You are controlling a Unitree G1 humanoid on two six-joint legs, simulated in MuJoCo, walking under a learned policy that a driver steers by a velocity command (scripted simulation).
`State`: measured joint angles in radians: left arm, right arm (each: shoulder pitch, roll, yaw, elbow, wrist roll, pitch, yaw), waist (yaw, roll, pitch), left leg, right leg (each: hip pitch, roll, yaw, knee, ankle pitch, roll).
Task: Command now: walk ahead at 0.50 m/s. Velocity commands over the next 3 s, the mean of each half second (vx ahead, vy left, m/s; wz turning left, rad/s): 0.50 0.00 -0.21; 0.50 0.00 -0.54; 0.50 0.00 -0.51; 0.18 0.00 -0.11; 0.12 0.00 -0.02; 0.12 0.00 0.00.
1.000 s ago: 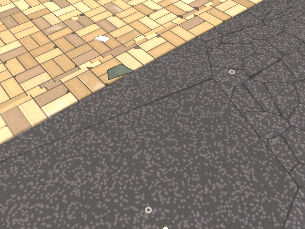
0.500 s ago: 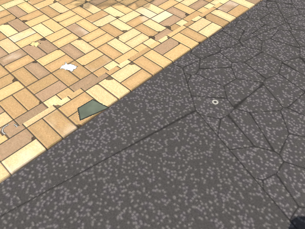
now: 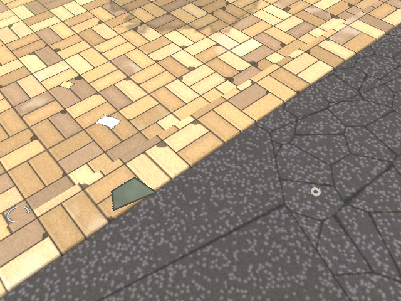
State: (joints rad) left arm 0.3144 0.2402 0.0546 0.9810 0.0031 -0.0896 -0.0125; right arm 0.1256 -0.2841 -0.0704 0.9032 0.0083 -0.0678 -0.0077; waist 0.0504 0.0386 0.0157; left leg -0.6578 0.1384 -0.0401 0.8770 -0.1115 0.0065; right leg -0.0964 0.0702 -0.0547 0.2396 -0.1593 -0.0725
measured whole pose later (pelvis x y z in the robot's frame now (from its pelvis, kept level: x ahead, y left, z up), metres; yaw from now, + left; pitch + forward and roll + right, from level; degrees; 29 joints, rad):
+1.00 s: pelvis +0.55 -0.05 -0.01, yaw -25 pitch +1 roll +0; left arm 0.29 0.26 0.09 0.83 -0.01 -0.06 -0.01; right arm 0.09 -0.29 -0.07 0.84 0.00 -0.12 0.00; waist 0.03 0.02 0.05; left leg -0.56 0.10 -0.06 1.05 -0.31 -0.02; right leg -0.23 0.11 0.03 0.38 -0.17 -0.11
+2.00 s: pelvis +0.93 -0.26 -0.02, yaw -42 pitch +0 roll -1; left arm 0.13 0.21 0.03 0.81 0.02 -0.01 0.00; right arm 0.17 -0.28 -0.03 0.92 -0.02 0.01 -0.03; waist -0.01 0.04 0.02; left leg -0.30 0.07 -0.02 0.58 -0.27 -0.04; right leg -0.35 0.04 -0.03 0.49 -0.15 -0.03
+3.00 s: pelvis +1.05 -0.37 -0.02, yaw -42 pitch +0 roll +0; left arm 0.22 0.23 0.04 1.07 -0.02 -0.04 0.02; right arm 0.19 -0.24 -0.07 1.03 0.02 -0.04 -0.02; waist 0.01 0.01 0.02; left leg -0.26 0.01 0.02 0.58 -0.32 0.02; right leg -0.21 0.02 -0.03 0.66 -0.48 -0.09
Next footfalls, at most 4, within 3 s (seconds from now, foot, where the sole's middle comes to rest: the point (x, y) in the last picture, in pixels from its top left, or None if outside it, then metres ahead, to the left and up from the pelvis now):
0.24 left None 0.33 0.16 -0.79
0.80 right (260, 279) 0.58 -0.12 -0.79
1.28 left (244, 191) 0.94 -0.08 -0.79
1.70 right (329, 192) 0.95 -0.41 -0.79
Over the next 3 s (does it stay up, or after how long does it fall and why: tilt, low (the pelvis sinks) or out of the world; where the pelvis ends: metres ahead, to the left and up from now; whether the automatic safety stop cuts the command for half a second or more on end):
stays up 1.05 -0.37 -0.02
